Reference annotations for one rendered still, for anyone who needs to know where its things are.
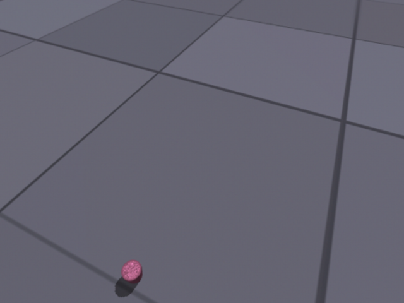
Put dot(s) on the cup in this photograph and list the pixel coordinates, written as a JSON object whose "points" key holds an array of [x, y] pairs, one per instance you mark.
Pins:
{"points": [[132, 271]]}

